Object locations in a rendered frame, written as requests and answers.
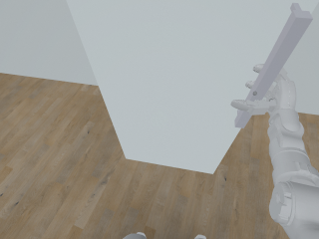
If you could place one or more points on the handle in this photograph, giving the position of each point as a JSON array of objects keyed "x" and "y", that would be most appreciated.
[{"x": 292, "y": 32}]

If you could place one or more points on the right robot upper arm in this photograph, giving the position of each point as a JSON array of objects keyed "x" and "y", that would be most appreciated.
[{"x": 295, "y": 206}]

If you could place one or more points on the robot right forearm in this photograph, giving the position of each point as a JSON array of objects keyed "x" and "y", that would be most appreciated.
[{"x": 287, "y": 150}]

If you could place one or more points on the right robot hand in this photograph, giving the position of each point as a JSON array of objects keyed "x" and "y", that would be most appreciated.
[{"x": 283, "y": 96}]

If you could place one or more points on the fridge door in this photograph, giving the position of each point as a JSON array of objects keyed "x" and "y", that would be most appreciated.
[{"x": 168, "y": 70}]

